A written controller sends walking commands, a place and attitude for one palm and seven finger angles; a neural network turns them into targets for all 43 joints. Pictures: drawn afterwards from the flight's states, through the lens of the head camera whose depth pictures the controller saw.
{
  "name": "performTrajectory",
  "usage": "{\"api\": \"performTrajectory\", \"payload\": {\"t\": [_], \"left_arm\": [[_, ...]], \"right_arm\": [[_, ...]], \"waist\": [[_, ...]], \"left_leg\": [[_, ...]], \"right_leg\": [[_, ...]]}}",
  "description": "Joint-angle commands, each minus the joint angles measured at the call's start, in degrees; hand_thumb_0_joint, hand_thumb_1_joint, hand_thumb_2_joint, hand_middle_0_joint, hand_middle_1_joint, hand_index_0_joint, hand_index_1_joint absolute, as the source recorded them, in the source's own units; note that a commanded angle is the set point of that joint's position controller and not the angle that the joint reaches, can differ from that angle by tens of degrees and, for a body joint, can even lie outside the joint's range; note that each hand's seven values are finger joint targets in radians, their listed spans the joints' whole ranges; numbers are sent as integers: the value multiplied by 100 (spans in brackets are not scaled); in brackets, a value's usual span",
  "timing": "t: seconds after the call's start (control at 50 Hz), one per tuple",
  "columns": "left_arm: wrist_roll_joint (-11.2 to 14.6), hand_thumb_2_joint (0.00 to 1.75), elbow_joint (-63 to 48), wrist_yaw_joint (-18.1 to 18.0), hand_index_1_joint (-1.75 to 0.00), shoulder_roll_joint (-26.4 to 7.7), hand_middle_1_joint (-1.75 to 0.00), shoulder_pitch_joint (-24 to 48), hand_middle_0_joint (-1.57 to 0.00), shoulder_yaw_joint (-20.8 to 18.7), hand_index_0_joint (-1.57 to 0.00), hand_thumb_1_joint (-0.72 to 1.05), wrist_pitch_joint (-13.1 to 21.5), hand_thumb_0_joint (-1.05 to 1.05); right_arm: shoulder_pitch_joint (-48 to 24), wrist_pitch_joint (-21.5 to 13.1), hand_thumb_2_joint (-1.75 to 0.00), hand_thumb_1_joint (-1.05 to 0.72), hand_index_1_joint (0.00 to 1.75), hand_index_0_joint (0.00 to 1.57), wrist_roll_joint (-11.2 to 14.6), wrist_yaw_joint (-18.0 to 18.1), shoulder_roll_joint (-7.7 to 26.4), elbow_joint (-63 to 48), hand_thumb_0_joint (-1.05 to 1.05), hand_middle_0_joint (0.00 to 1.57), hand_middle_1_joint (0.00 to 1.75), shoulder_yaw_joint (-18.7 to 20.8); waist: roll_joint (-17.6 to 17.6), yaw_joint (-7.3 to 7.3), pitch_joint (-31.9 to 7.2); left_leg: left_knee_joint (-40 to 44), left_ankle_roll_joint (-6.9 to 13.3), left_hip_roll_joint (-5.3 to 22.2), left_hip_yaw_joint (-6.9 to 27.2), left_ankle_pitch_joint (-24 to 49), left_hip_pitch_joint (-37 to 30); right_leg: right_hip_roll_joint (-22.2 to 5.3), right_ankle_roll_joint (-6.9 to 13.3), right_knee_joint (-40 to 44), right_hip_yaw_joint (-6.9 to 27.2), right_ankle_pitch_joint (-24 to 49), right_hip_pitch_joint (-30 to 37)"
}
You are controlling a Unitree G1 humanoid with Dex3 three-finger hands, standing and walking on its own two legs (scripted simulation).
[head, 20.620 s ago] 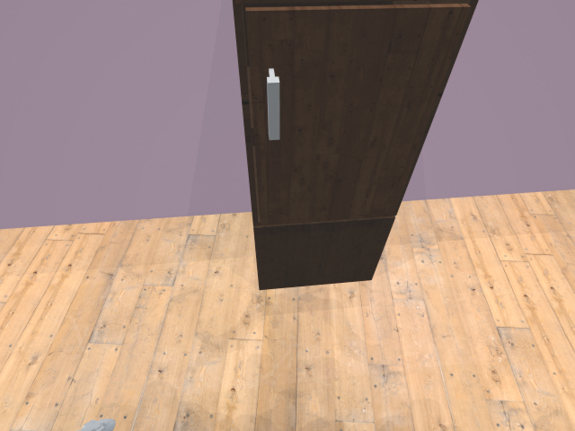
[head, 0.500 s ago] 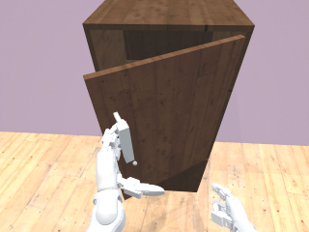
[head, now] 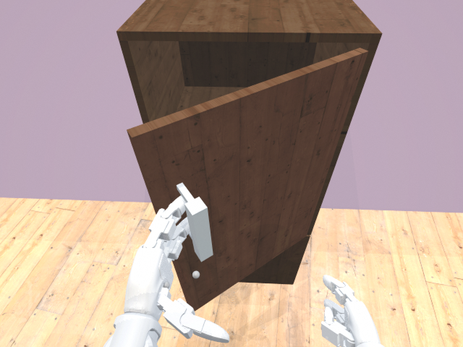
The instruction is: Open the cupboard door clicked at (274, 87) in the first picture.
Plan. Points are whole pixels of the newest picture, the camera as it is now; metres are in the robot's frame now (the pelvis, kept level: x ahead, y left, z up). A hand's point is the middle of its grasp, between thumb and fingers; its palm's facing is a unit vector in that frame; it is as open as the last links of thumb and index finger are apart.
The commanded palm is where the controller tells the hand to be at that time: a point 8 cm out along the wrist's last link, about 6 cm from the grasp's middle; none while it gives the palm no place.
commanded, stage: slide the hand sideways off the handle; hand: left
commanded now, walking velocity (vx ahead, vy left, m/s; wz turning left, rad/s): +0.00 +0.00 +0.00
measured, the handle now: (193, 222) +0.28 +0.08 +0.11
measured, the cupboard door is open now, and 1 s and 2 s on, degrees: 37 37 37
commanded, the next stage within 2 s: draw the hand back to the body in 0.64 s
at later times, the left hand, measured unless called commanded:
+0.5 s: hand (152, 308) +0.15 +0.12 +0.11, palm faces +0.04 -1.00 -0.04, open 16.3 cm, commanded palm +0.11 +0.17 +0.11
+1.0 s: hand (119, 304) +0.15 +0.16 +0.12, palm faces +0.04 -1.00 -0.08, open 16.3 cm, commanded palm +0.11 +0.21 +0.13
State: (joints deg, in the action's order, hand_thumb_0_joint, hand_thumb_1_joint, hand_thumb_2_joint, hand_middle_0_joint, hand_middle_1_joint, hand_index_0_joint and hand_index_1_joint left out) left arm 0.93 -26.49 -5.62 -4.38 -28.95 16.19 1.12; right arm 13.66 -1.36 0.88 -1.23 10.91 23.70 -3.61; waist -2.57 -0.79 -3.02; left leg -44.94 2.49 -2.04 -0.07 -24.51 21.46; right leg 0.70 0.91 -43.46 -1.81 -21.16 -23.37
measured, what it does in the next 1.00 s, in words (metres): stands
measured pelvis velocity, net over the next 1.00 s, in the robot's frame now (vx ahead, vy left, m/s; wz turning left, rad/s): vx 0.00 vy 0.00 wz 0.02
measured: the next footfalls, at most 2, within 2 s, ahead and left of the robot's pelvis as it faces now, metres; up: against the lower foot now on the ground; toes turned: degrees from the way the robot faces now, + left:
none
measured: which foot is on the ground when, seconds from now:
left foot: down 0.00-1.00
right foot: down 0.00-1.00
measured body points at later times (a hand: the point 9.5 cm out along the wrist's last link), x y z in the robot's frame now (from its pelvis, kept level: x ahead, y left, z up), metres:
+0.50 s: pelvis +0.01 -0.01 -0.01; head +0.01 -0.03 +0.43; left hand +0.15 +0.17 +0.11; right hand +0.20 -0.23 -0.07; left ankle -0.01 +0.09 -0.71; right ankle +0.02 -0.11 -0.71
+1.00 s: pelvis +0.00 +0.00 -0.01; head -0.01 -0.01 +0.44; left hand +0.14 +0.21 +0.13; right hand +0.21 -0.21 -0.06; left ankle -0.01 +0.09 -0.71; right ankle +0.02 -0.11 -0.71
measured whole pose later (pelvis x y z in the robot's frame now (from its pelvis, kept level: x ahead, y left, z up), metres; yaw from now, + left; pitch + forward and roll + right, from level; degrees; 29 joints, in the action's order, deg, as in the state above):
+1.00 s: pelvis +0.00 +0.00 -0.01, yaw +1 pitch +3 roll -2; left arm 12.9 -33.5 7.8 -12.5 -41.2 -3.6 5.2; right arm 15.5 -9.9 3.1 2.9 12.2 24.9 -2.2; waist -3.8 -2.3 -6.5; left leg -51.6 2.2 -1.4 2.0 -27.6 27.4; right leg 1.3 1.1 -47.5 -4.1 -23.4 -27.6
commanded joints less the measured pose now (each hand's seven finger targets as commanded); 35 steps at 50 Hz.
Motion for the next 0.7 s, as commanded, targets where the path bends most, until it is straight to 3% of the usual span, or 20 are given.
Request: {"api": "performTrajectory", "payload": {"t": [0.0, 0.04, 0.2, 0.22, 0.32, 0.48, 0.54, 0.56, 0.68], "left_arm": [[135, 30, -1734, 75, -30, -69, -30, -414, -15, -365, -15, -50, 497, 0], [156, 30, -1882, 165, -30, -185, -30, -548, -15, -455, -15, -50, 601, 0], [445, 30, -2218, 672, -30, -396, -30, -1376, -15, -716, -15, -50, 1020, 0], [485, 30, -2195, 722, -30, -512, -30, -1418, -15, -866, -15, -50, 1061, 0], [695, 30, -2094, 938, -30, -704, -30, -1676, -15, -1287, -15, -50, 1135, 0], [1015, 30, -1994, 1177, -30, -914, -30, -1767, -15, -1763, -15, -50, 1176, 0], [1132, 30, -1841, 1277, -30, -1019, -30, -1810, -15, -1992, -15, -50, 1163, 0], [1140, 30, -1846, 1308, -30, -1066, -30, -1766, -15, -2051, -15, -50, 1179, 0], [1252, 30, -1851, 1423, -30, -972, -30, -1571, -15, -1928, -15, -50, 1207, 0]], "right_arm": [[-648, -364, -90, -90, 30, 20, 4, 26, 547, -1152, 0, 20, 30, 269], [-555, -403, -90, -90, 30, 20, -1, 35, 582, -1176, 0, 20, 30, 292], [-303, -687, -90, -90, 30, 20, 17, 133, 648, -1265, 0, 20, 30, 391], [-266, -712, -90, -90, 30, 20, 25, 159, 662, -1242, 0, 20, 30, 409], [-289, -801, -90, -90, 30, 20, 65, 272, 652, -1227, 0, 20, 30, 452], [-373, -939, -90, -90, 30, 20, 146, 373, 644, -1138, 0, 20, 30, 465], [-375, -971, -90, -90, 30, 20, 159, 411, 638, -1069, 0, 20, 30, 472], [-391, -983, -90, -90, 30, 20, 169, 417, 661, -1048, 0, 20, 30, 489], [-421, -1157, -90, -90, 30, 20, 181, 424, 696, -1021, 0, 20, 30, 459]], "waist": [[451, -93, -474], [346, -17, -402], [289, 44, -506], [437, 42, -522], [491, -33, -569], [258, -86, -574], [491, -80, -517], [314, -105, -561], [283, -57, -453]], "left_leg": [[752, -96, 176, 223, 1254, 168], [652, -86, 164, 212, 1202, 223], [290, -59, 110, 235, 1127, 532], [251, -62, 109, 247, 1077, 624], [91, -62, 75, 231, 969, 867], [19, -76, 76, 241, 960, 957], [-27, -78, 83, 252, 894, 1043], [-25, -83, 77, 240, 907, 1003], [21, -80, 83, 308, 750, 992]], "right_leg": [[-4, 123, 533, -100, 1118, 418], [0, 110, 516, -63, 1099, 264], [-9, 57, 318, -27, 1084, -20], [-10, 51, 314, -5, 1019, -25], [-39, 27, 309, 100, 878, -36], [-37, 29, 294, 121, 790, -76], [-46, -3, 371, 178, 696, -93], [-52, 19, 370, 190, 668, -65], [-22, 25, 381, 115, 361, -216]]}}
